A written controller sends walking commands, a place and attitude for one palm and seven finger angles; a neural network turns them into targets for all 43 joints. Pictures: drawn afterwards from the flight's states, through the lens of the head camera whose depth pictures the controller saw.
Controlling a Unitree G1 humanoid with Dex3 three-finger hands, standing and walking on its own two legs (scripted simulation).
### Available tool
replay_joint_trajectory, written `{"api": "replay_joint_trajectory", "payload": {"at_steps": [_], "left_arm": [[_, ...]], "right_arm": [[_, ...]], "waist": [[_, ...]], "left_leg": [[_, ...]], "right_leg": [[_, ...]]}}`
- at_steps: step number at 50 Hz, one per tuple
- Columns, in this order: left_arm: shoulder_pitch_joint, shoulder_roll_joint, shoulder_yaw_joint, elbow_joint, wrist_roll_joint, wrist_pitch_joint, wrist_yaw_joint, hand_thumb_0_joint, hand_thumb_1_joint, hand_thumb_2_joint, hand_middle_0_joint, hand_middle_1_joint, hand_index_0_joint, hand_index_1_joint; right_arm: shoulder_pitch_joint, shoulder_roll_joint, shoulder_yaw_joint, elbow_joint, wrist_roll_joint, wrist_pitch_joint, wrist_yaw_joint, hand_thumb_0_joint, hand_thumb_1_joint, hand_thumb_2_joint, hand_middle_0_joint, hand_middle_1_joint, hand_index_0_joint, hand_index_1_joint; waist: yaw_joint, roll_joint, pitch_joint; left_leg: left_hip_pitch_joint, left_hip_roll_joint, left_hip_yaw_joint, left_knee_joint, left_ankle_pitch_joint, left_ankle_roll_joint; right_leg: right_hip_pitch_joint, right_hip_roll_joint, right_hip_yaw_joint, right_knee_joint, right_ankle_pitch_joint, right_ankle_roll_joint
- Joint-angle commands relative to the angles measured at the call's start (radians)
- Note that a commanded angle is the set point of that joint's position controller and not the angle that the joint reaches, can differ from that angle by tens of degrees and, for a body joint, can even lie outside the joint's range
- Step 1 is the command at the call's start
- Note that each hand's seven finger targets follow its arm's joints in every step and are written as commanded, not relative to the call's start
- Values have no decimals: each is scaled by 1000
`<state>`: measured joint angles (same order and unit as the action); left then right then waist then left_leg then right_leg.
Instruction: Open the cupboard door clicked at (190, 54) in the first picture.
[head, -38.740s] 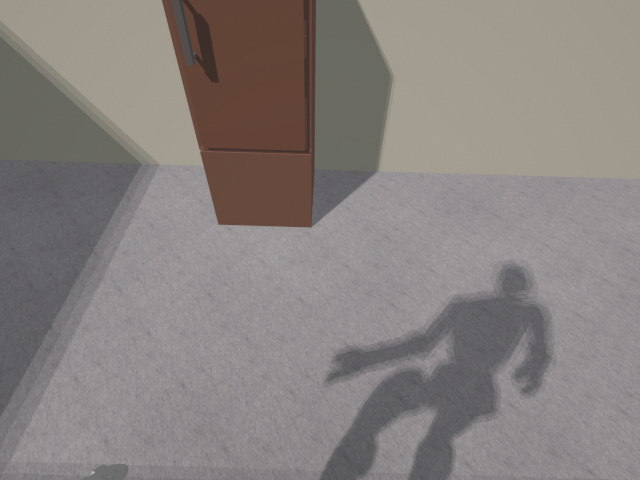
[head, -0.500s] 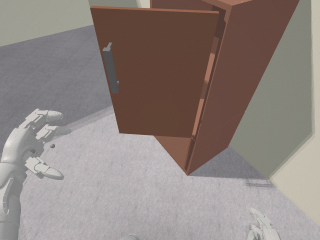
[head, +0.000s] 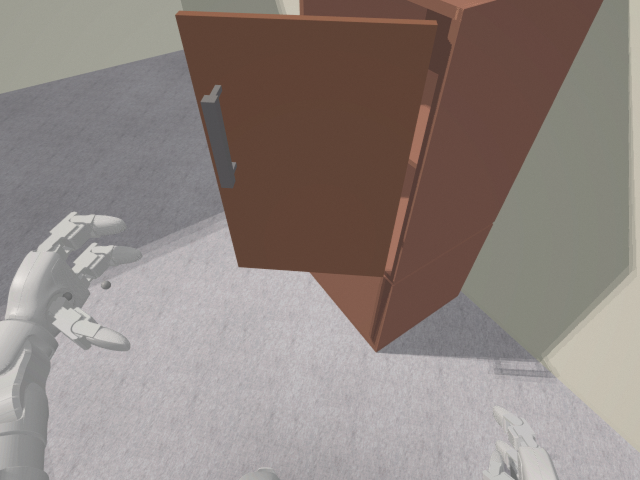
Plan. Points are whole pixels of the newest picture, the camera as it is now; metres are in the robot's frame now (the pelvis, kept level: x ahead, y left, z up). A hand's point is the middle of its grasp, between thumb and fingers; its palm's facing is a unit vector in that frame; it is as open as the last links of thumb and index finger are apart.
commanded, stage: move the hooked fingers beside the handle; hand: left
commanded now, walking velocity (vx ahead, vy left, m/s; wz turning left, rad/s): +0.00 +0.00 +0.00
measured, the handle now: (222, 138) +0.62 +0.23 +0.09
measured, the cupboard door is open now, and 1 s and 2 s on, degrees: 51 51 51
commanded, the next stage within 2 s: none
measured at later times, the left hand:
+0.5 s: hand (144, 221) +0.40 +0.27 +0.10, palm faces +0.01 -1.00 +0.00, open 14.0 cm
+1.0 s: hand (164, 182) +0.48 +0.27 +0.11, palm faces -0.01 -1.00 +0.00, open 14.0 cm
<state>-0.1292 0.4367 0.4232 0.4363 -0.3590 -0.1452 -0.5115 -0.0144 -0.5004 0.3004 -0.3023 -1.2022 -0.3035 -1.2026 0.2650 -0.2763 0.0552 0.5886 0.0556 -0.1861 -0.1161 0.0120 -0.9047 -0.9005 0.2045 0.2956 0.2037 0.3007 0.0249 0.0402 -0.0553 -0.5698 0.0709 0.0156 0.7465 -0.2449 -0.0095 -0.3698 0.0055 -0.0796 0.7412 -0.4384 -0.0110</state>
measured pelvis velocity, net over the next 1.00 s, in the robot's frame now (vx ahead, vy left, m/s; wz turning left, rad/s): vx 0.01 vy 0.02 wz -0.04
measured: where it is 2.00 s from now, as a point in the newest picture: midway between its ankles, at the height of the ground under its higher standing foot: outside the picture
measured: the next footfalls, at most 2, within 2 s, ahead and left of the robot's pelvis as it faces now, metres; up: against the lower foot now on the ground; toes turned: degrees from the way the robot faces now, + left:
none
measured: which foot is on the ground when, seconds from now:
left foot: down 0.00-1.00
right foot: down 0.00-1.00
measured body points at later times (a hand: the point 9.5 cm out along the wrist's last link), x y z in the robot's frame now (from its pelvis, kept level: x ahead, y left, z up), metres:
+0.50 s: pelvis +0.00 +0.01 -0.01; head +0.05 +0.02 +0.44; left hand +0.39 +0.33 +0.11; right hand +0.09 -0.26 -0.11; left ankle +0.08 +0.13 -0.71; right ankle -0.03 -0.11 -0.71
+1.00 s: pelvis +0.01 +0.02 -0.02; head +0.09 +0.03 +0.42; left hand +0.47 +0.33 +0.11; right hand +0.03 -0.27 -0.12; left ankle +0.08 +0.13 -0.71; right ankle -0.03 -0.11 -0.71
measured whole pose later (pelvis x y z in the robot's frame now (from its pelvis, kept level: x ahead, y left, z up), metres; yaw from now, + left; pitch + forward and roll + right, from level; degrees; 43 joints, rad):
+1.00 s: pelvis +0.01 +0.02 -0.02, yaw -2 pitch +15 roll -3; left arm -0.84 0.68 0.47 1.17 -0.16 -0.28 -0.47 -0.01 -0.50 0.30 -0.30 -1.20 -0.30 -1.20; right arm 0.38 -0.29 0.03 0.64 0.03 0.02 -0.08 0.01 -0.91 -0.90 0.21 0.30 0.20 0.30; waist -0.12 0.02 -0.08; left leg -0.85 0.10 0.02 0.89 -0.30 0.01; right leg -0.64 0.02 -0.06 0.86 -0.47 0.00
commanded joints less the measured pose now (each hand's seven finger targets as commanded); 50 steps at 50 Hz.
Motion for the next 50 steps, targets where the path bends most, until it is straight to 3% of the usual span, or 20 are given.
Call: {"api": "replay_joint_trajectory", "payload": {"at_steps": [1,3,4,7,10,13,16,23,25,28,31,33,35,37,39,43,45,47,48,50], "left_arm": [[-421,294,69,-129,-16,-73,-11,0,-500,300,-300,-1200,-300,-1200],[-483,286,45,-108,-14,-82,-15,0,-500,300,-300,-1200,-300,-1200],[-499,319,65,-69,-4,-83,-14,0,-500,300,-300,-1200,-300,-1200],[-570,298,31,-18,13,-90,-10,0,-500,300,-300,-1200,-300,-1200],[-569,332,59,13,26,-93,7,0,-500,300,-300,-1200,-300,-1200],[-608,348,68,77,36,-92,26,0,-500,300,-300,-1200,-300,-1200],[-640,376,84,124,54,-100,39,0,-500,300,-300,-1200,-300,-1200],[-798,408,83,213,76,-150,39,0,-500,300,-300,-1200,-300,-1200],[-837,424,78,260,91,-156,32,0,-500,300,-300,-1200,-300,-1200],[-885,443,84,309,98,-174,23,0,-500,300,-300,-1200,-300,-1200],[-900,467,96,355,108,-184,15,0,-500,300,-300,-1200,-300,-1200],[-917,477,104,387,106,-192,10,0,-500,300,-300,-1200,-300,-1200],[-931,502,111,437,121,-188,9,0,-500,300,-300,-1200,-300,-1200],[-1007,502,92,454,133,-190,11,0,-500,300,-300,-1200,-300,-1200],[-1026,514,98,443,139,-205,16,0,-500,300,-300,-1200,-300,-1200],[-1111,520,82,480,156,-211,25,0,-500,300,-300,-1200,-300,-1200],[-1095,546,101,507,169,-210,33,0,-500,300,-300,-1200,-300,-1200],[-1132,531,78,535,177,-202,38,0,-500,300,-300,-1200,-300,-1200],[-1160,551,93,540,176,-208,43,0,-500,300,-300,-1200,-300,-1200],[-1170,581,106,559,191,-202,50,0,-500,300,-300,-1200,-300,-1200]], "right_arm": [[-39,-146,-63,-125,7,-43,-16,0,-900,-900,200,300,200,300],[-30,-147,-63,-119,6,-39,-20,0,-900,-900,200,300,200,300],[-26,-153,-66,-108,6,-36,-21,0,-900,-900,200,300,200,300],[-15,-155,-68,-102,4,-26,-18,0,-900,-900,200,300,200,300],[0,-158,-71,-103,0,-12,-8,0,-900,-900,200,300,200,300],[14,-160,-71,-102,-1,8,-4,0,-900,-900,200,300,200,300],[32,-168,-76,-104,-3,27,4,0,-900,-900,200,300,200,300],[82,-175,-84,-84,-6,66,6,0,-900,-900,200,300,200,300],[99,-180,-86,-72,-6,79,7,0,-900,-900,200,300,200,300],[124,-184,-88,-63,-12,94,8,0,-900,-900,200,300,200,300],[140,-189,-93,-56,-13,113,14,0,-900,-900,200,300,200,300],[152,-190,-94,-53,-14,124,15,0,-900,-900,200,300,200,300],[162,-194,-94,-48,-15,137,17,0,-900,-900,200,300,200,300],[168,-197,-95,-43,-16,146,17,0,-900,-900,200,300,200,300],[182,-199,-99,-41,-19,152,16,0,-900,-900,200,300,200,300],[206,-200,-96,-26,-24,167,16,0,-900,-900,200,300,200,300],[214,-205,-98,-24,-26,175,18,0,-900,-900,200,300,200,300],[220,-204,-96,-20,-26,182,21,0,-900,-900,200,300,200,300],[230,-205,-94,-17,-28,184,18,0,-900,-900,200,300,200,300],[237,-209,-95,-15,-30,192,19,0,-900,-900,200,300,200,300]], "waist": [[-42,52,-187],[-52,35,-203],[-48,49,-212],[-55,60,-231],[-39,78,-280],[-42,33,-254],[-43,52,-279],[-78,45,-300],[-88,78,-319],[-91,60,-339],[-93,96,-363],[-96,61,-362],[-101,82,-354],[-121,88,-331],[-120,109,-394],[-146,121,-387],[-138,131,-417],[-157,119,-386],[-160,96,-392],[-161,125,-420]], "left_leg": [[289,-65,-28,-65,43,43],[288,-65,-30,-54,42,47],[287,-60,-33,-53,39,44],[305,-58,-44,-56,39,42],[309,-57,-45,-51,64,39],[268,-57,-44,-50,56,44],[267,-52,-41,-45,66,41],[253,-46,-37,-20,65,48],[260,-44,-39,-12,78,46],[259,-42,-48,3,100,49],[270,-39,-48,14,116,45],[247,-40,-45,24,123,51],[237,-37,-47,26,117,48],[228,-33,-55,28,86,48],[262,-31,-59,40,122,47],[257,-26,-68,56,123,49],[274,-21,-74,61,140,44],[257,-18,-76,61,108,45],[244,-20,-77,66,115,50],[243,-19,-70,77,128,49]], "right_leg": [[-175,31,61,-154,210,9],[-181,33,66,-152,202,8],[-189,33,66,-150,194,6],[-210,36,49,-136,185,-1],[-195,36,44,-120,207,-5],[-192,39,43,-116,200,-5],[-201,40,42,-105,216,-4],[-233,49,45,-90,211,-2],[-255,48,46,-82,223,-2],[-265,54,40,-67,233,-7],[-289,54,41,-57,243,-5],[-280,59,42,-53,256,-5],[-307,57,39,-47,245,-3],[-348,58,38,-47,205,-2],[-349,60,39,-34,225,-4],[-391,63,37,-26,209,-6],[-400,62,35,-19,212,-5],[-429,63,32,-24,185,-2],[-416,65,34,-21,191,-3],[-417,61,41,-17,207,2]]}}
